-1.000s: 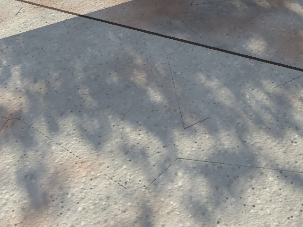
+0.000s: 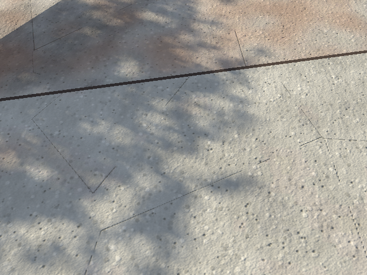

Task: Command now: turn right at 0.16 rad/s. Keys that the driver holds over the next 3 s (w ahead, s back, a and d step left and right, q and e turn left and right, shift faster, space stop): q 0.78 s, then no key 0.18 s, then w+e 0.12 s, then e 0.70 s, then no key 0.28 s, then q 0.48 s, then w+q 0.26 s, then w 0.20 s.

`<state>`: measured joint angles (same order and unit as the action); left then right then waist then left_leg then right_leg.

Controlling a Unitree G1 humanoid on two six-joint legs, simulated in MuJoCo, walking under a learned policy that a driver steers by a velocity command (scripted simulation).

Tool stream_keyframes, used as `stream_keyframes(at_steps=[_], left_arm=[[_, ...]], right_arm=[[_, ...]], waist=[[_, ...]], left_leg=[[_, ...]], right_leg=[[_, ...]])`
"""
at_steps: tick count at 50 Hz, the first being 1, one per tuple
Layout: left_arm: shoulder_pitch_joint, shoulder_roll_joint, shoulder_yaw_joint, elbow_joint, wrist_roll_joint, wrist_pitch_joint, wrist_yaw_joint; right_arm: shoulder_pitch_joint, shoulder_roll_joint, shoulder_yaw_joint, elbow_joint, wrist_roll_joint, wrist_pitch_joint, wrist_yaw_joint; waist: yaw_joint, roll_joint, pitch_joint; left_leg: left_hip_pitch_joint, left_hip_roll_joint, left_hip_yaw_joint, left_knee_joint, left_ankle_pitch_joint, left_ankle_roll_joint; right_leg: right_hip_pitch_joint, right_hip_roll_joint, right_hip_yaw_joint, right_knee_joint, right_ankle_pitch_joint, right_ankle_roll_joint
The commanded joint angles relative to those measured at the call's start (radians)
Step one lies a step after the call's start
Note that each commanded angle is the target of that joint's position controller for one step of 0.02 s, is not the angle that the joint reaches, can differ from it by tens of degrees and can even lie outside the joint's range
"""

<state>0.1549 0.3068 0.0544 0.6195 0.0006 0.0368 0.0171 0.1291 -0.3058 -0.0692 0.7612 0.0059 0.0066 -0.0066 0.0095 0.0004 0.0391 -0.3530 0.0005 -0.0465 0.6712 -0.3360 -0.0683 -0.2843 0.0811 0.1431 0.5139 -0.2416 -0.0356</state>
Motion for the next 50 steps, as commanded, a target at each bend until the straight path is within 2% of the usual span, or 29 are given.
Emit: stream_keyframes(at_steps=[1,2,3,4,6,8,14,17,19,20,21,22,23,24,27,30,31,32,33,34,35,36,37,38,39,41,44,48,50], left_arm=[[-0.022,0.076,0.008,-0.037,-0.001,-0.013,-0.001],[0.038,0.033,-0.006,-0.013,0.021,-0.024,-0.002],[0.131,0.038,-0.004,0.004,0.046,-0.033,-0.005],[0.107,0.056,0.001,0.007,0.047,-0.035,0.0],[0.009,0.114,0.019,0.017,0.035,-0.031,0.009],[-0.001,0.109,0.025,0.009,0.026,-0.021,0.019],[0.03,0.071,0.038,0.021,0.011,-0.042,0.022],[0.057,0.085,0.054,0.025,0.009,-0.047,0.016],[0.086,0.125,0.069,0.027,0.013,-0.044,0.016],[0.1,0.15,0.074,0.027,0.02,-0.044,0.018],[0.078,0.14,0.068,0.009,0.024,-0.048,0.024],[0.069,0.127,0.059,-0.005,0.024,-0.053,0.029],[0.03,0.124,0.056,-0.013,0.016,-0.055,0.033],[-0.001,0.137,0.06,-0.01,0.005,-0.055,0.033],[-0.001,0.167,0.071,-0.002,0.005,-0.035,0.034],[0.015,0.181,0.079,0.005,-0.01,-0.024,0.026],[0.008,0.182,0.078,0.007,-0.022,-0.025,0.022],[0.007,0.171,0.075,0.012,-0.032,-0.028,0.018],[0.069,0.134,0.066,0.036,-0.027,-0.035,0.01],[0.075,0.072,0.046,0.012,0.025,-0.036,0.006],[-0.029,0.072,0.039,-0.044,0.028,-0.04,0.015],[-0.061,0.116,0.051,-0.04,0.007,-0.036,0.021],[-0.059,0.121,0.054,-0.032,-0.002,-0.033,0.025],[-0.041,0.124,0.059,-0.008,0.007,-0.031,0.034],[-0.038,0.132,0.063,-0.006,0.013,-0.029,0.039],[0.003,0.112,0.059,0.02,0.006,-0.028,0.03],[-0.01,0.076,0.043,0.028,-0.002,-0.025,0.025],[-0.043,0.064,0.031,0.024,-0.003,-0.025,0.017],[-0.019,0.059,0.023,0.038,-0.007,-0.031,0.005]], right_arm=[[0.034,-0.053,-0.006,-0.052,-0.012,-0.028,0.014],[0.036,-0.082,-0.004,-0.053,-0.031,-0.032,0.014],[-0.012,-0.141,-0.007,-0.07,-0.034,-0.033,0.011],[-0.072,-0.094,0.008,-0.069,-0.033,-0.034,0.015],[-0.06,-0.1,0.005,-0.07,-0.019,-0.038,0.021],[-0.045,-0.155,-0.007,-0.071,-0.004,-0.044,0.017],[-0.011,-0.16,-0.019,-0.108,0.012,-0.01,-0.011],[-0.029,-0.151,-0.024,-0.144,0.017,0.007,-0.014],[-0.029,-0.128,-0.021,-0.165,0.02,0.013,-0.011],[-0.011,-0.113,-0.018,-0.168,0.018,0.015,-0.007],[-0.007,-0.123,-0.026,-0.171,0.012,0.017,-0.003],[-0.006,-0.154,-0.042,-0.172,0.011,0.019,0.002],[0.008,-0.145,-0.046,-0.166,0.019,0.027,0.006],[0.008,-0.112,-0.035,-0.166,0.021,0.034,0.008],[-0.027,-0.068,-0.015,-0.192,0.02,0.039,0.025],[-0.01,-0.094,-0.024,-0.212,0.026,0.042,0.041],[0.022,-0.099,-0.031,-0.206,0.023,0.045,0.041],[0.067,-0.104,-0.039,-0.193,0.018,0.048,0.038],[0.11,-0.139,-0.055,-0.185,0.014,0.048,0.024],[0.144,-0.266,-0.085,-0.207,0.013,0.043,0.004],[0.142,-0.305,-0.08,-0.231,-0.033,0.017,0.015],[0.135,-0.253,-0.067,-0.229,-0.039,-0.006,0.025],[0.098,-0.22,-0.056,-0.218,-0.027,-0.018,0.021],[0.059,-0.197,-0.052,-0.218,-0.008,-0.017,0.012],[0.027,-0.179,-0.044,-0.22,0.006,-0.011,0.004],[0.015,-0.155,-0.03,-0.222,-0.002,-0.003,-0.01],[0.035,-0.136,-0.022,-0.208,-0.006,-0.001,-0.02],[0.033,-0.141,-0.02,-0.196,-0.013,0.007,-0.021],[0.043,-0.107,-0.005,-0.178,-0.017,0.005,-0.013]], waist=[[-0.036,-0.117,-0.121],[-0.004,-0.039,-0.137],[0.089,0.129,-0.135],[0.091,0.18,-0.112],[0.024,0.126,-0.062],[0.018,0.148,-0.031],[-0.003,0.117,-0.078],[0.001,0.048,-0.093],[0.001,-0.087,-0.087],[0.001,-0.178,-0.084],[0.009,-0.236,-0.093],[0.009,-0.156,-0.084],[-0.016,-0.089,-0.074],[-0.023,-0.078,-0.049],[0.01,-0.135,-0.065],[0.018,-0.168,-0.112],[-0.001,-0.159,-0.12],[-0.024,-0.142,-0.127],[-0.029,-0.054,-0.134],[-0.016,0.232,-0.124],[-0.059,0.297,-0.178],[-0.08,0.168,-0.176],[-0.048,0.14,-0.128],[-0.027,0.086,-0.111],[-0.012,0.095,-0.101],[0.006,0.112,-0.139],[-0.01,0.108,-0.147],[-0.036,0.139,-0.112],[-0.047,0.151,-0.117]], left_leg=[[0.185,0.027,0.005,-0.304,0.232,0.035],[0.275,0.113,-0.093,-0.329,0.399,0.064],[0.258,0.214,-0.21,-0.295,0.574,0.142],[0.11,0.229,-0.243,-0.322,0.382,0.222],[0.064,0.131,-0.189,-0.331,0.165,0.159],[0.055,0.126,-0.219,-0.325,0.174,0.153],[0.099,0.128,-0.32,-0.25,0.311,0.214],[0.035,0.076,-0.296,-0.178,0.303,0.187],[-0.085,-0.011,-0.176,-0.031,0.19,0.12],[-0.162,-0.06,-0.086,0.091,0.052,0.082],[-0.22,-0.048,-0.037,0.305,-0.258,0.055],[-0.253,-0.014,-0.049,0.48,-0.314,0.035],[-0.255,0.016,-0.058,0.509,-0.275,0.026],[-0.261,0.039,-0.043,0.438,-0.211,0.017],[-0.156,0.046,0.045,0.27,-0.12,-0.002],[-0.038,0.022,0.102,0.075,-0.056,0.018],[0.016,0.006,0.127,-0.019,0.017,0.034],[0.1,-0.021,0.146,-0.128,0.105,0.059],[0.226,-0.023,0.087,-0.23,0.239,0.096],[0.396,0.216,-0.278,-0.281,0.625,0.199],[0.329,0.409,-0.556,-0.31,0.73,0.429],[0.316,0.376,-0.494,-0.328,0.645,0.442],[0.277,0.315,-0.401,-0.321,0.566,0.383],[0.263,0.26,-0.348,-0.316,0.484,0.328],[0.238,0.234,-0.321,-0.314,0.489,0.304],[0.213,0.204,-0.266,-0.315,0.547,0.299],[0.234,0.188,-0.242,-0.319,0.504,0.299],[0.186,0.182,-0.265,-0.335,0.319,0.302],[0.148,0.171,-0.269,-0.384,-0.002,0.299]], right_leg=[[0.048,-0.222,0.203,-0.081,0.23,-0.118],[0.012,-0.164,0.146,-0.038,0.107,-0.054],[0.006,-0.071,0.046,0.019,-0.097,0.002],[0.094,-0.081,0.006,-0.041,-0.091,0.046],[0.128,-0.07,-0.017,-0.034,0.0,0.05],[0.102,-0.066,-0.031,-0.017,0.021,0.043],[0.053,-0.051,-0.089,0.034,0.016,0.048],[0.104,-0.088,-0.072,-0.004,0.065,0.018],[0.173,-0.208,0.041,-0.096,0.143,-0.059],[0.211,-0.342,0.162,-0.15,0.257,-0.143],[0.215,-0.478,0.259,-0.175,0.406,-0.239],[0.195,-0.517,0.261,-0.175,0.495,-0.279],[0.182,-0.48,0.182,-0.161,0.483,-0.247],[0.176,-0.427,0.097,-0.161,0.446,-0.202],[0.165,-0.35,-0.063,-0.146,0.479,-0.166],[0.181,-0.366,-0.112,-0.101,0.466,-0.15],[0.169,-0.367,-0.13,-0.066,0.432,-0.131],[0.132,-0.353,-0.161,-0.008,0.367,-0.097],[0.044,-0.307,-0.226,0.118,0.231,-0.031],[-0.244,-0.19,-0.303,0.424,-0.235,0.077],[-0.383,-0.071,-0.145,0.645,-0.489,0.111],[-0.394,-0.096,-0.067,0.736,-0.45,0.108],[-0.398,-0.111,-0.059,0.73,-0.361,0.095],[-0.393,-0.126,-0.053,0.689,-0.279,0.096],[-0.373,-0.128,-0.049,0.655,-0.221,0.102],[-0.295,-0.104,-0.071,0.657,-0.15,0.119],[-0.26,-0.104,-0.08,0.518,-0.113,0.133],[-0.165,-0.114,-0.083,0.327,-0.12,0.129],[-0.084,-0.12,-0.111,0.228,-0.115,0.117]])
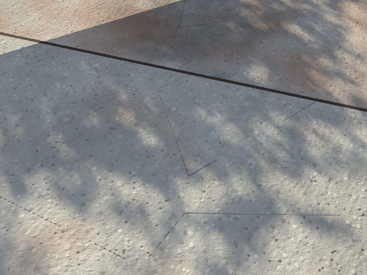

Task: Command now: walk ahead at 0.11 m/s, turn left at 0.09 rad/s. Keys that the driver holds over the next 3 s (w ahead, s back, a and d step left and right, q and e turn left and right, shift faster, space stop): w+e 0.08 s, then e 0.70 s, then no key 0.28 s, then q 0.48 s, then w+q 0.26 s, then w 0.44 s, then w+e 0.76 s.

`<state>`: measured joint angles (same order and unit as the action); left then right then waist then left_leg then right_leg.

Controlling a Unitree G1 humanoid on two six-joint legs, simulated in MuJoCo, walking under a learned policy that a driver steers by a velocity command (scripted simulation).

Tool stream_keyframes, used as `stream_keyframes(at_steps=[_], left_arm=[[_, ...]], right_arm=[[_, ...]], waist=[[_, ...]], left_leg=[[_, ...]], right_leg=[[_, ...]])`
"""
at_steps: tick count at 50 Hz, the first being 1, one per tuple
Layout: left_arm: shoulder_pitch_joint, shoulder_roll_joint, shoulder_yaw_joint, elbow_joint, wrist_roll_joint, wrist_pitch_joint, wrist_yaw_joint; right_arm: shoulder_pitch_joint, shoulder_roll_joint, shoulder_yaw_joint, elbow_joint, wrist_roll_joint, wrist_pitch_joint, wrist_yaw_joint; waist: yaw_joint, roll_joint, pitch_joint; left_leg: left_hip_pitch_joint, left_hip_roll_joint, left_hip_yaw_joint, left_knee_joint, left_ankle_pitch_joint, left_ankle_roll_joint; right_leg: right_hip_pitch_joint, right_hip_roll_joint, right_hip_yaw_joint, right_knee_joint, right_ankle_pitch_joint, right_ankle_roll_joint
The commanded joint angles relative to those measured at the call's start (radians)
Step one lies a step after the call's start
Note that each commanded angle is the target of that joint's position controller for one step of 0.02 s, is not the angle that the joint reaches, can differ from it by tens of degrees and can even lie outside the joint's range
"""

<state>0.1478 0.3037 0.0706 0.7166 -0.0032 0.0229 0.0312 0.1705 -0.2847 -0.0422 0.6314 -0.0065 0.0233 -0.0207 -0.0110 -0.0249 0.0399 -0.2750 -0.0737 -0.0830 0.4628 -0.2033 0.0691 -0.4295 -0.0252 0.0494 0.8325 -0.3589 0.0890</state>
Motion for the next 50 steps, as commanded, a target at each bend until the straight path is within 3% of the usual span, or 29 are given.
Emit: stream_keyframes(at_steps=[1,4,6,7,8,9,10,11,13,15,19,22,25,26,27,28,29,30,31,33,37,40,44,47,48,49,50], left_arm=[[-0.015,0.071,0.007,-0.059,-0.008,-0.022,-0.014],[-0.009,0.079,0.003,-0.056,-0.025,-0.046,-0.027],[0.022,0.042,-0.01,-0.032,-0.013,-0.063,-0.029],[0.044,0.052,-0.011,-0.027,-0.002,-0.069,-0.028],[0.083,0.116,-0.002,-0.034,0.008,-0.071,-0.023],[0.073,0.199,0.022,-0.03,0.002,-0.069,-0.027],[0.072,0.166,0.018,-0.042,0.0,-0.069,-0.029],[0.102,0.143,0.012,-0.036,0.004,-0.071,-0.028],[0.145,0.189,0.032,-0.027,-0.01,-0.07,-0.021],[0.12,0.187,0.037,-0.041,-0.022,-0.055,-0.003],[0.071,0.178,0.045,-0.07,-0.023,0.001,0.02],[0.053,0.185,0.051,-0.089,-0.027,0.019,0.018],[0.007,0.156,0.042,-0.115,-0.034,0.011,0.015],[0.049,0.109,0.028,-0.116,-0.014,0.004,0.013],[0.117,0.044,0.008,-0.13,-0.001,-0.001,0.014],[0.167,0.131,0.035,-0.114,0.0,-0.005,0.014],[0.157,0.19,0.056,-0.092,-0.014,-0.002,0.013],[0.145,0.197,0.064,-0.074,-0.02,0.008,0.015],[0.135,0.19,0.066,-0.071,-0.021,0.018,0.018],[0.107,0.151,0.055,-0.087,-0.023,0.029,0.013],[0.026,0.11,0.036,-0.14,-0.019,0.029,0.001],[0.002,0.088,0.021,-0.161,-0.01,0.029,-0.014],[0.014,0.087,0.015,-0.164,-0.007,0.031,-0.023],[0.076,0.08,0.015,-0.137,-0.005,0.03,-0.031],[0.089,0.105,0.021,-0.133,-0.002,0.029,-0.029],[0.103,0.169,0.032,-0.143,0.002,0.028,-0.018],[0.045,0.201,0.027,-0.17,0.026,0.02,-0.014]], right_arm=[[0.017,-0.15,-0.036,-0.036,-0.003,-0.012,0.006],[0.035,-0.184,-0.042,-0.01,0.004,-0.019,0.01],[-0.006,-0.143,-0.025,-0.006,0.005,-0.024,0.007],[-0.028,-0.111,-0.014,-0.011,-0.003,-0.032,0.005],[-0.041,-0.073,-0.002,-0.03,-0.021,-0.042,0.004],[-0.053,-0.073,-0.008,-0.066,-0.035,-0.053,-0.005],[-0.086,-0.107,-0.016,-0.069,-0.027,-0.057,-0.012],[-0.112,-0.129,-0.025,-0.078,-0.011,-0.057,-0.012],[-0.108,-0.142,-0.04,-0.072,0.002,-0.047,-0.008],[-0.1,-0.114,-0.038,-0.065,0.008,-0.041,-0.001],[-0.111,-0.064,-0.028,-0.056,0.015,-0.038,0.012],[-0.108,-0.081,-0.037,-0.059,0.02,-0.042,0.022],[-0.032,-0.117,-0.061,-0.039,0.009,-0.055,0.018],[0.011,-0.175,-0.076,-0.045,-0.004,-0.057,0.009],[0.01,-0.257,-0.089,-0.052,-0.027,-0.047,0.005],[0.027,-0.212,-0.08,-0.05,-0.034,-0.049,0.01],[-0.018,-0.158,-0.062,-0.059,-0.026,-0.055,0.011],[-0.06,-0.13,-0.055,-0.061,-0.02,-0.057,0.01],[-0.088,-0.12,-0.051,-0.063,-0.011,-0.055,0.007],[-0.085,-0.12,-0.048,-0.052,-0.013,-0.05,-0.005],[-0.031,-0.134,-0.055,-0.027,-0.013,-0.038,-0.021],[-0.039,-0.165,-0.066,-0.019,-0.007,-0.03,-0.015],[-0.044,-0.19,-0.07,0.0,0.011,-0.024,0.008],[-0.059,-0.184,-0.062,0.021,0.036,-0.02,0.013],[-0.008,-0.151,-0.05,0.047,0.038,-0.023,0.015],[0.025,-0.087,-0.027,0.047,0.002,-0.03,0.021],[0.007,-0.058,-0.014,0.016,-0.023,-0.031,0.019]], waist=[[-0.039,0.2,-0.09],[-0.036,0.169,-0.021],[0.006,0.116,0.001],[0.02,0.097,-0.017],[0.013,-0.024,-0.071],[-0.028,-0.181,-0.051],[0.009,-0.198,-0.033],[0.034,-0.202,-0.025],[0.049,-0.129,-0.026],[0.033,-0.076,-0.057],[0.033,-0.11,-0.096],[0.034,-0.143,-0.102],[-0.017,-0.131,-0.108],[-0.012,-0.026,-0.167],[0.034,0.273,-0.181],[0.033,0.269,-0.184],[0.037,0.181,-0.127],[0.045,0.13,-0.102],[0.046,0.128,-0.085],[0.032,0.154,-0.071],[-0.014,0.165,-0.089],[-0.022,0.155,-0.103],[-0.015,0.167,-0.11],[0.031,0.157,-0.116],[0.033,0.121,-0.116],[0.005,-0.054,-0.157],[-0.01,-0.232,-0.13]], left_leg=[[0.048,0.252,-0.256,-0.202,-0.257,0.164],[0.02,0.281,-0.299,-0.22,-0.432,0.158],[-0.015,0.246,-0.235,-0.161,-0.322,0.121],[-0.031,0.211,-0.183,-0.086,-0.175,0.082],[-0.07,0.132,-0.069,0.101,-0.033,0.018],[-0.147,0.017,0.067,0.179,-0.135,-0.058],[-0.189,0.028,0.051,0.236,-0.255,-0.09],[-0.266,0.029,0.037,0.321,-0.356,-0.1],[-0.404,0.038,0.018,0.478,-0.394,-0.123],[-0.385,0.056,0.008,0.466,-0.31,-0.141],[-0.205,0.018,0.052,0.321,-0.155,-0.159],[-0.096,0.001,0.05,0.183,-0.095,-0.146],[0.091,0.025,0.045,-0.088,0.139,-0.108],[0.244,0.178,-0.076,-0.094,0.266,-0.055],[0.332,0.418,-0.377,-0.115,0.471,0.107],[0.281,0.501,-0.502,-0.144,0.43,0.211],[0.226,0.46,-0.39,-0.134,0.385,0.202],[0.189,0.391,-0.265,-0.129,0.327,0.162],[0.167,0.352,-0.194,-0.134,0.285,0.139],[0.12,0.312,-0.092,-0.159,0.315,0.148],[0.217,0.352,-0.051,-0.178,0.303,0.189],[0.205,0.37,-0.012,-0.179,0.302,0.195],[0.172,0.375,0.017,-0.149,0.369,0.193],[0.139,0.35,0.044,-0.06,0.334,0.134],[0.076,0.315,0.075,-0.014,0.247,0.067],[-0.048,0.234,0.158,0.141,0.019,-0.033],[-0.186,0.126,0.181,0.256,-0.37,-0.12]], right_leg=[[0.072,0.001,-0.046,-0.108,-0.014,-0.016],[0.093,0.015,-0.071,-0.211,-0.036,-0.077],[0.205,0.028,-0.078,-0.398,0.066,-0.118],[0.275,-0.002,-0.021,-0.442,0.122,-0.135],[0.358,-0.13,0.148,-0.469,0.364,-0.171],[0.326,-0.225,0.325,-0.478,0.417,-0.287],[0.331,-0.268,0.411,-0.508,0.452,-0.359],[0.387,-0.279,0.43,-0.513,0.506,-0.376],[0.492,-0.273,0.419,-0.484,0.635,-0.375],[0.494,-0.231,0.34,-0.458,0.761,-0.335],[0.371,-0.144,0.26,-0.438,0.741,-0.281],[0.311,-0.13,0.303,-0.415,0.643,-0.258],[0.235,-0.077,0.348,-0.345,0.421,-0.191],[0.146,-0.019,0.297,-0.219,0.219,-0.142],[-0.071,0.14,0.151,0.002,-0.293,-0.076],[-0.107,0.093,0.138,0.227,-0.377,-0.031],[-0.13,0.059,0.134,0.335,-0.302,-0.018],[-0.132,0.039,0.112,0.362,-0.232,-0.006],[-0.137,0.024,0.097,0.373,-0.175,0.005],[-0.112,0.02,0.048,0.386,-0.093,0.023],[-0.145,-0.014,0.018,0.236,-0.061,0.032],[-0.072,-0.038,-0.009,0.106,-0.058,0.018],[0.056,-0.012,-0.058,-0.071,-0.055,-0.015],[0.215,0.024,-0.095,-0.366,0.132,-0.073],[0.32,0.02,-0.065,-0.477,0.251,-0.102],[0.463,-0.139,0.136,-0.498,0.515,-0.149],[0.4,-0.335,0.343,-0.501,0.593,-0.328]])
Over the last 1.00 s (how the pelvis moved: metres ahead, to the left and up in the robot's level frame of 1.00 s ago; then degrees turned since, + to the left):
-0.01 0.07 0.00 26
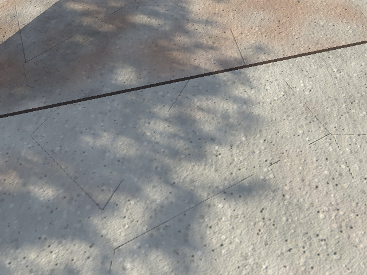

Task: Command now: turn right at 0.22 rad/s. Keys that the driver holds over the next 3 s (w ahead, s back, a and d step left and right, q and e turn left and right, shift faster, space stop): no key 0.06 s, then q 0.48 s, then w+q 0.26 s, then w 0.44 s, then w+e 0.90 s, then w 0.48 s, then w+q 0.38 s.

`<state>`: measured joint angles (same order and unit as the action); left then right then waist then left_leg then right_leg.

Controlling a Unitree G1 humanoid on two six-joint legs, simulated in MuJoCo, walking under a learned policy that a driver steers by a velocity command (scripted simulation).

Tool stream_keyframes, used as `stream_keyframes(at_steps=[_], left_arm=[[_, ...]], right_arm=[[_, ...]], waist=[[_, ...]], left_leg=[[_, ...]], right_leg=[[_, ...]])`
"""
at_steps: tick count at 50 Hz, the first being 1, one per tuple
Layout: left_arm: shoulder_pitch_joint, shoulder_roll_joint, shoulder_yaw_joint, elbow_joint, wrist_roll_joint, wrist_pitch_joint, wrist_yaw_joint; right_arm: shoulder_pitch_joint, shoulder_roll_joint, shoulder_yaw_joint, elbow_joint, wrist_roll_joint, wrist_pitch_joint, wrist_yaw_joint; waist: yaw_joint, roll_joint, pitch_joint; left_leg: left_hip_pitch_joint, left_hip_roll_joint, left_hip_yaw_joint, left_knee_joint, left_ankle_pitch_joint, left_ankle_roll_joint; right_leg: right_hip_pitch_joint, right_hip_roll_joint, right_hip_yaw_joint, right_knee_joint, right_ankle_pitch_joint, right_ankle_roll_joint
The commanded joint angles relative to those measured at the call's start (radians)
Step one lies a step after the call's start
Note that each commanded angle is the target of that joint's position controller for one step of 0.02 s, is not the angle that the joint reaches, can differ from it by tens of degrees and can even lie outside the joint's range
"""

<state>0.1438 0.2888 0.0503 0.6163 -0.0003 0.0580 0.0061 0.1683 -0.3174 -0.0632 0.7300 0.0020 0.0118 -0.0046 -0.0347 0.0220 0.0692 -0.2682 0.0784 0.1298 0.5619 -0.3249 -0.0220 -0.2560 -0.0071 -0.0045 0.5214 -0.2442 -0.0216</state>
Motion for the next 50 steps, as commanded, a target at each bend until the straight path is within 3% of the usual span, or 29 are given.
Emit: stream_keyframes(at_steps=[1,2,3,4,6,7,11,15,18,20,21,22,23,24,26,27,29,31,32,35,40,42,44,45,46,47,48,49,50], left_arm=[[0.046,0.164,0.037,-0.069,0.037,-0.035,0.004],[0.014,0.139,0.026,-0.052,0.036,-0.052,0.001],[-0.017,0.141,0.028,-0.043,0.027,-0.062,-0.001],[-0.049,0.106,0.016,-0.035,0.019,-0.071,-0.001],[-0.065,0.06,-0.002,-0.009,0.024,-0.078,0.0],[-0.071,0.057,-0.001,0.0,0.026,-0.077,0.0],[-0.039,0.142,0.032,0.031,0.019,-0.055,0.013],[-0.053,0.156,0.045,0.04,0.01,-0.038,0.026],[-0.088,0.155,0.051,0.043,0.0,-0.03,0.034],[-0.094,0.149,0.055,0.056,-0.017,-0.024,0.039],[-0.05,0.121,0.052,0.067,-0.012,-0.026,0.037],[-0.101,0.068,0.035,0.014,0.031,-0.031,0.037],[-0.193,0.087,0.04,-0.006,0.021,-0.038,0.042],[-0.168,0.111,0.051,0.005,0.001,-0.037,0.04],[-0.12,0.128,0.062,0.039,0.002,-0.034,0.044],[-0.108,0.13,0.065,0.047,0.007,-0.035,0.046],[-0.074,0.113,0.062,0.052,-0.002,-0.047,0.031],[-0.12,0.111,0.06,0.04,-0.013,-0.063,0.019],[-0.144,0.112,0.059,0.033,-0.013,-0.073,0.015],[-0.165,0.106,0.054,0.029,-0.012,-0.109,0.002],[-0.154,0.107,0.05,0.029,-0.024,-0.155,-0.023],[-0.112,0.115,0.051,0.043,-0.03,-0.168,-0.029],[-0.038,0.108,0.052,0.07,-0.025,-0.18,-0.029],[0.015,0.112,0.055,0.085,-0.02,-0.184,-0.025],[0.123,0.144,0.062,0.104,-0.009,-0.187,-0.017],[0.205,0.249,0.082,0.126,0.012,-0.182,-0.016],[0.231,0.25,0.088,0.143,0.009,-0.182,-0.029],[0.198,0.184,0.068,0.137,-0.005,-0.184,-0.029],[0.174,0.145,0.055,0.129,-0.006,-0.183,-0.027]], right_arm=[[-0.053,-0.097,-0.014,-0.083,-0.016,-0.009,-0.009],[-0.041,-0.113,-0.024,-0.075,0.001,-0.002,-0.009],[-0.014,-0.112,-0.029,-0.052,0.002,0.004,-0.013],[0.013,-0.11,-0.031,-0.031,-0.005,0.011,-0.016],[0.063,-0.078,-0.022,0.002,0.001,0.015,-0.01],[0.066,-0.063,-0.016,0.007,0.007,0.015,-0.007],[-0.003,-0.092,-0.016,-0.034,0.02,0.02,-0.009],[0.012,-0.086,-0.017,-0.048,0.022,0.029,-0.008],[0.048,-0.071,-0.016,-0.047,0.021,0.032,0.004],[0.098,-0.075,-0.022,-0.036,0.016,0.029,0.013],[0.109,-0.138,-0.039,-0.043,0.008,0.025,0.006],[0.107,-0.264,-0.069,-0.065,0.007,0.018,-0.007],[0.144,-0.234,-0.057,-0.076,-0.031,-0.003,0.001],[0.108,-0.208,-0.048,-0.078,-0.035,-0.022,0.004],[0.017,-0.169,-0.042,-0.089,0.007,-0.03,-0.006],[0.007,-0.151,-0.034,-0.094,0.017,-0.027,-0.014],[0.063,-0.14,-0.032,-0.088,0.024,-0.018,-0.023],[0.099,-0.138,-0.032,-0.087,0.023,-0.021,-0.028],[0.107,-0.146,-0.034,-0.086,0.019,-0.024,-0.03],[0.114,-0.173,-0.043,-0.089,0.015,-0.03,-0.034],[0.114,-0.187,-0.047,-0.102,0.021,-0.032,-0.02],[0.111,-0.169,-0.04,-0.101,0.02,-0.032,-0.015],[0.102,-0.132,-0.025,-0.099,0.018,-0.031,-0.012],[0.107,-0.098,-0.014,-0.097,0.012,-0.033,-0.011],[0.096,-0.04,0.005,-0.105,0.004,-0.038,-0.01],[0.115,0.012,0.021,-0.143,0.016,-0.051,-0.011],[0.09,-0.079,-0.001,-0.157,0.039,-0.061,-0.02],[0.077,-0.13,-0.017,-0.142,0.043,-0.067,-0.02],[0.073,-0.124,-0.017,-0.127,0.034,-0.069,-0.014]], waist=[[0.075,-0.199,-0.153],[0.05,-0.196,-0.131],[0.035,-0.184,-0.121],[0.022,-0.175,-0.117],[0.002,-0.161,-0.129],[0.005,-0.159,-0.133],[0.058,-0.16,-0.114],[0.058,-0.15,-0.105],[0.03,-0.146,-0.122],[-0.006,-0.127,-0.125],[0.01,0.01,-0.124],[0.026,0.288,-0.094],[-0.052,0.213,-0.134],[-0.02,0.124,-0.122],[0.023,0.052,-0.094],[0.03,0.063,-0.107],[0.025,0.078,-0.15],[-0.007,0.1,-0.097],[-0.016,0.114,-0.069],[-0.028,0.127,-0.05],[-0.029,0.136,-0.041],[-0.013,0.138,-0.053],[0.034,0.117,-0.063],[0.062,0.104,-0.079],[0.106,0.032,-0.121],[0.09,-0.201,-0.145],[0.106,-0.239,-0.067],[0.093,-0.171,0.013],[0.081,-0.152,0.027]], left_leg=[[-0.185,-0.013,-0.12,0.318,-0.314,-0.053],[-0.194,-0.011,-0.15,0.387,-0.281,-0.053],[-0.206,-0.01,-0.16,0.403,-0.237,-0.054],[-0.198,-0.001,-0.175,0.395,-0.185,-0.063],[-0.112,-0.008,-0.174,0.358,-0.114,-0.08],[-0.083,-0.006,-0.168,0.301,-0.094,-0.081],[-0.108,-0.024,-0.133,0.225,-0.139,-0.072],[-0.132,-0.023,-0.114,0.238,-0.171,-0.049],[-0.065,-0.036,-0.08,0.141,-0.11,-0.017],[0.044,-0.062,-0.066,-0.068,0.086,0.033],[0.14,0.005,-0.212,-0.175,0.336,0.085],[0.234,0.251,-0.581,-0.211,0.659,0.258],[0.217,0.326,-0.671,-0.249,0.698,0.395],[0.215,0.286,-0.584,-0.24,0.655,0.372],[0.229,0.185,-0.472,-0.218,0.567,0.272],[0.227,0.159,-0.447,-0.216,0.595,0.255],[0.255,0.117,-0.45,-0.266,0.303,0.254],[0.265,0.109,-0.509,-0.343,-0.058,0.256],[0.26,0.112,-0.534,-0.365,-0.121,0.258],[0.235,0.104,-0.546,-0.368,-0.117,0.256],[0.115,0.08,-0.592,-0.333,-0.147,0.257],[0.083,0.081,-0.606,-0.313,-0.14,0.244],[0.015,0.05,-0.592,-0.255,-0.147,0.211],[-0.031,0.018,-0.571,-0.197,-0.144,0.185],[-0.128,-0.036,-0.5,-0.023,-0.173,0.138],[-0.337,-0.169,-0.327,0.264,-0.236,0.075],[-0.506,-0.143,-0.311,0.461,-0.29,0.058],[-0.559,-0.098,-0.335,0.541,-0.207,0.066],[-0.566,-0.076,-0.315,0.56,-0.123,0.067]], right_leg=[[0.153,-0.36,0.39,-0.205,0.422,-0.298],[0.127,-0.311,0.321,-0.207,0.397,-0.275],[0.128,-0.259,0.268,-0.205,0.356,-0.233],[0.129,-0.24,0.225,-0.199,0.385,-0.203],[0.1,-0.204,0.138,-0.179,0.498,-0.186],[0.104,-0.19,0.106,-0.17,0.492,-0.178],[0.152,-0.251,0.154,-0.147,0.443,-0.222],[0.168,-0.309,0.182,-0.141,0.469,-0.241],[0.155,-0.305,0.131,-0.102,0.483,-0.213],[0.104,-0.259,0.063,-0.02,0.363,-0.137],[-0.001,-0.179,-0.024,0.135,0.167,-0.046],[-0.286,0.002,-0.121,0.373,-0.264,0.077],[-0.347,0.043,0.029,0.58,-0.478,0.084],[-0.367,0.015,0.077,0.662,-0.424,0.076],[-0.397,-0.011,0.09,0.634,-0.265,0.08],[-0.37,-0.011,0.091,0.629,-0.21,0.092],[-0.353,-0.001,0.073,0.577,-0.115,0.101],[-0.394,-0.001,0.072,0.441,-0.066,0.098],[-0.399,0.001,0.075,0.374,-0.056,0.099],[-0.344,0.009,0.082,0.205,-0.027,0.102],[-0.19,0.036,0.071,0.045,-0.042,0.082],[-0.103,0.031,0.058,-0.005,0.005,0.065],[0.05,0.029,0.03,-0.095,0.084,0.038],[0.144,0.012,0.04,-0.118,0.069,0.021],[0.284,-0.101,0.166,-0.15,-0.013,-0.021],[0.409,-0.282,0.51,-0.268,-0.284,-0.148],[0.366,-0.39,0.751,-0.347,-0.495,-0.241],[0.319,-0.369,0.689,-0.347,-0.495,-0.238],[0.308,-0.312,0.581,-0.344,-0.407,-0.209]])
Over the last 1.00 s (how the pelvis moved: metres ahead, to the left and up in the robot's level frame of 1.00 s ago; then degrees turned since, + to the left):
0.07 -0.02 -0.01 -28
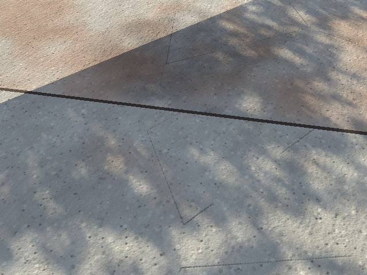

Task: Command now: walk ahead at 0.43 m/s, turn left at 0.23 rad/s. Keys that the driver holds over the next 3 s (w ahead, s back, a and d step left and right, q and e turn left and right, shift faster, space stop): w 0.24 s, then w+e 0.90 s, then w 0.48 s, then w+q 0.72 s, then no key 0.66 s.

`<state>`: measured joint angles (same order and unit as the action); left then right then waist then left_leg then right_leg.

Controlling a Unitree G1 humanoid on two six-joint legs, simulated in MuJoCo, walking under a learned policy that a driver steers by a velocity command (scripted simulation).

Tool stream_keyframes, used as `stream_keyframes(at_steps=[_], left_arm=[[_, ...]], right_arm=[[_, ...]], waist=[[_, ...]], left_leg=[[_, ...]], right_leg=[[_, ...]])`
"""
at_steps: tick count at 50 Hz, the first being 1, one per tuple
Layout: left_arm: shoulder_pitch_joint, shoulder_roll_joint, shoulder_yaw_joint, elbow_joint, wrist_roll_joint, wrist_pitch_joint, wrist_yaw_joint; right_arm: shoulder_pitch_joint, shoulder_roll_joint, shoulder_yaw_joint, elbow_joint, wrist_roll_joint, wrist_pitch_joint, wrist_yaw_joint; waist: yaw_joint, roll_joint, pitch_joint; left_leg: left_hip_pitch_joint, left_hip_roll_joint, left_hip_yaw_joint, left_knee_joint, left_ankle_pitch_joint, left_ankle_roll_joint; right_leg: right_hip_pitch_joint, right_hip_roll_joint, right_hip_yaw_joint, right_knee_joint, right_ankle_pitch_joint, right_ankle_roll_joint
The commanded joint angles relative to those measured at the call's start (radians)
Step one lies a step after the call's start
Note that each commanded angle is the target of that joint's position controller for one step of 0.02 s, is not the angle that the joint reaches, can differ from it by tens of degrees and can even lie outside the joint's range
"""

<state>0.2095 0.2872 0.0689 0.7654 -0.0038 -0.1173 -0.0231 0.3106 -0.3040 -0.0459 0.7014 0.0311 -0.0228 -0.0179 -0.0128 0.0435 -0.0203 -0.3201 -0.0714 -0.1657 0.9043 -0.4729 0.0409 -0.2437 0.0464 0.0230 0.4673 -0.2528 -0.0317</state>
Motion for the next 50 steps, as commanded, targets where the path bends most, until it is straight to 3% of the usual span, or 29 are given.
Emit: stream_keyframes(at_steps=[1,3,9,13,16,17,18,19,20,21,22,23,24,25,27,30,35,38,40,42,43,44,45,46,47,48,49,50], left_arm=[[0.094,0.128,0.028,-0.022,-0.002,-0.005,0.006],[0.089,0.11,0.015,-0.022,0.002,0.002,0.013],[0.156,0.148,0.014,0.012,-0.013,0.017,0.025],[0.219,0.168,0.013,0.042,-0.025,0.031,0.024],[0.215,0.194,0.02,0.049,-0.027,0.046,0.03],[0.2,0.202,0.021,0.046,-0.025,0.051,0.031],[0.195,0.187,0.014,0.036,-0.016,0.051,0.031],[0.199,0.106,-0.015,-0.001,0.018,0.047,0.03],[0.346,0.005,-0.041,-0.007,-0.015,0.036,0.03],[0.271,0.127,-0.011,0.007,-0.044,0.033,0.03],[0.181,0.159,0.003,-0.019,-0.056,0.034,0.029],[0.143,0.141,0.001,-0.023,-0.045,0.036,0.033],[0.132,0.127,0.004,-0.023,-0.03,0.043,0.033],[0.154,0.106,0.004,-0.017,-0.031,0.055,0.03],[0.16,0.07,0.0,-0.015,-0.033,0.077,0.029],[0.091,0.062,0.0,-0.053,-0.022,0.09,0.03],[-0.065,0.041,-0.016,-0.11,-0.017,0.072,-0.005],[-0.163,0.039,-0.021,-0.161,-0.019,0.07,-0.025],[-0.199,0.05,-0.018,-0.193,-0.02,0.071,-0.036],[-0.177,0.078,-0.003,-0.211,-0.019,0.076,-0.041],[-0.118,0.104,0.012,-0.206,-0.019,0.082,-0.04],[0.002,0.144,0.036,-0.182,-0.022,0.086,-0.034],[0.175,0.201,0.071,-0.14,-0.023,0.095,-0.018],[0.224,0.32,0.096,-0.129,-0.027,0.1,0.001],[0.217,0.308,0.083,-0.173,-0.022,0.081,-0.006],[0.2,0.228,0.059,-0.166,-0.013,0.065,-0.014],[0.155,0.202,0.051,-0.16,-0.013,0.055,-0.015],[0.087,0.171,0.041,-0.166,-0.016,0.052,-0.013]], right_arm=[[-0.083,-0.125,-0.033,-0.096,-0.01,-0.041,0.005],[-0.115,-0.093,-0.027,-0.101,-0.021,-0.052,0.021],[-0.274,-0.007,0.009,-0.158,-0.023,-0.067,0.038],[-0.349,-0.025,0.004,-0.183,-0.008,-0.074,0.058],[-0.296,-0.078,-0.019,-0.18,-0.008,-0.081,0.06],[-0.195,-0.108,-0.037,-0.154,-0.01,-0.08,0.053],[-0.051,-0.149,-0.059,-0.117,-0.014,-0.076,0.041],[0.132,-0.228,-0.078,-0.094,-0.034,-0.066,0.024],[0.144,-0.257,-0.077,-0.078,-0.048,-0.06,0.036],[0.108,-0.148,-0.053,-0.081,-0.041,-0.06,0.037],[0.045,-0.11,-0.04,-0.075,-0.03,-0.061,0.034],[-0.014,-0.092,-0.034,-0.071,-0.032,-0.064,0.036],[-0.056,-0.069,-0.03,-0.065,-0.038,-0.069,0.039],[-0.081,-0.061,-0.031,-0.058,-0.047,-0.078,0.039],[-0.105,-0.049,-0.035,-0.038,-0.043,-0.097,0.039],[-0.105,-0.073,-0.046,-0.005,-0.042,-0.11,0.034],[-0.074,-0.123,-0.059,0.027,-0.037,-0.095,0.018],[-0.017,-0.151,-0.068,0.055,-0.023,-0.075,0.014],[0.003,-0.166,-0.073,0.069,-0.012,-0.058,0.013],[-0.004,-0.195,-0.08,0.067,-0.007,-0.041,0.008],[-0.01,-0.209,-0.083,0.064,-0.004,-0.032,0.004],[-0.021,-0.214,-0.083,0.058,0.0,-0.023,0.001],[-0.026,-0.193,-0.072,0.05,-0.001,-0.024,-0.004],[0.064,-0.063,-0.031,0.004,-0.045,-0.04,0.004],[0.043,-0.056,-0.012,-0.024,-0.039,-0.079,0.017],[-0.095,-0.147,-0.036,-0.051,0.005,-0.102,0.028],[-0.132,-0.139,-0.031,-0.071,0.013,-0.114,0.028],[-0.125,-0.129,-0.03,-0.057,-0.01,-0.117,0.019]], waist=[[0.053,-0.16,0.11],[0.048,-0.157,0.097],[0.099,-0.144,0.099],[0.109,-0.147,0.111],[0.038,-0.157,0.076],[-0.027,-0.147,0.011],[-0.102,-0.133,-0.091],[-0.159,0.007,-0.27],[-0.074,0.295,-0.418],[-0.103,0.169,-0.288],[-0.09,0.115,-0.135],[-0.058,0.047,-0.066],[-0.029,0.047,-0.02],[0.0,0.072,-0.007],[0.022,0.055,0.019],[0.026,0.02,0.073],[-0.027,-0.018,0.111],[-0.062,-0.031,0.137],[-0.063,-0.022,0.135],[-0.028,0.013,0.084],[0.012,0.035,0.033],[0.083,0.036,-0.037],[0.173,0.006,-0.123],[0.104,-0.248,-0.211],[0.098,-0.238,-0.384],[0.148,-0.122,-0.281],[0.112,-0.095,-0.148],[0.061,-0.033,-0.073]], left_leg=[[-0.514,0.096,0.004,0.205,0.09,0.003],[-0.466,0.138,0.053,0.153,0.188,-0.013],[-0.354,0.135,0.158,-0.186,0.393,-0.068],[-0.237,0.105,0.165,-0.329,0.461,-0.047],[-0.112,0.075,0.155,-0.395,0.402,-0.001],[0.044,0.056,0.172,-0.427,0.409,0.025],[0.276,0.08,0.163,-0.422,0.423,0.052],[0.587,0.305,-0.063,-0.376,0.404,0.109],[0.77,0.509,-0.499,-0.521,0.142,0.231],[0.655,0.468,-0.495,-0.598,0.034,0.196],[0.524,0.438,-0.327,-0.612,0.079,0.165],[0.402,0.394,-0.22,-0.638,0.199,0.153],[0.314,0.356,-0.133,-0.67,0.278,0.148],[0.25,0.336,-0.067,-0.705,0.321,0.144],[0.189,0.326,0.02,-0.753,0.401,0.157],[0.177,0.332,0.116,-0.789,0.487,0.164],[0.225,0.311,0.268,-0.803,0.541,0.141],[0.324,0.338,0.306,-0.778,0.573,0.129],[0.4,0.355,0.328,-0.729,0.663,0.113],[0.443,0.356,0.358,-0.612,0.969,0.09],[0.451,0.351,0.371,-0.503,1.13,0.079],[0.414,0.331,0.389,-0.33,1.199,0.06],[0.257,0.293,0.404,-0.085,1.076,0.021],[-0.175,0.163,0.385,0.29,0.261,-0.043],[-0.388,0.016,0.137,0.501,-0.156,-0.06],[-0.487,0.076,0.057,0.511,-0.068,-0.04],[-0.494,0.116,0.071,0.431,0.027,-0.023],[-0.441,0.157,0.075,0.342,0.09,-0.029]], right_leg=[[0.287,-0.33,0.473,-0.293,-0.3,-0.182],[0.241,-0.275,0.352,-0.316,-0.123,-0.161],[0.177,-0.221,0.146,-0.336,0.213,-0.161],[0.178,-0.263,0.14,-0.317,0.286,-0.147],[0.237,-0.288,0.156,-0.22,0.503,-0.116],[0.218,-0.26,0.126,-0.099,0.646,-0.096],[0.126,-0.211,0.095,0.084,0.648,-0.067],[-0.085,-0.136,0.063,0.411,0.302,-0.03],[-0.357,-0.006,0.081,0.701,-0.33,0.01],[-0.445,-0.055,0.14,0.801,-0.303,0.01],[-0.492,-0.095,0.11,0.803,-0.206,0.007],[-0.458,-0.133,0.091,0.775,-0.127,0.013],[-0.427,-0.157,0.09,0.735,-0.075,0.019],[-0.372,-0.178,0.094,0.722,-0.036,0.024],[-0.351,-0.184,0.085,0.709,-0.009,0.034],[-0.428,-0.19,0.104,0.62,0.084,0.049],[-0.413,-0.169,0.027,0.319,0.304,0.037],[-0.443,-0.158,-0.015,0.216,0.289,0.011],[-0.452,-0.141,-0.044,0.176,0.225,-0.014],[-0.364,-0.082,-0.1,0.163,0.128,-0.051],[-0.275,-0.041,-0.127,0.168,0.075,-0.074],[-0.113,0.004,-0.144,0.14,0.068,-0.104],[0.166,0.018,-0.1,0.084,0.119,-0.146],[0.547,-0.238,0.343,0.084,0.108,-0.285],[0.688,-0.392,0.835,-0.107,-0.084,-0.428],[0.623,-0.37,0.729,-0.176,-0.085,-0.355],[0.478,-0.331,0.591,-0.182,-0.02,-0.317],[0.332,-0.285,0.479,-0.181,0.092,-0.283]])
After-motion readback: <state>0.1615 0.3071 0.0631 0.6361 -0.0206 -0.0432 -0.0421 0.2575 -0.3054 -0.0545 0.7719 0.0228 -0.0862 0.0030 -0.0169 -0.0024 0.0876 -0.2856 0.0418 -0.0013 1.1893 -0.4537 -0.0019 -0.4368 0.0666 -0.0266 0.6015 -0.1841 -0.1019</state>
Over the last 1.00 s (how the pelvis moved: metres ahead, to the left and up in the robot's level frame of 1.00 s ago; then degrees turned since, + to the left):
0.08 0.01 0.00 25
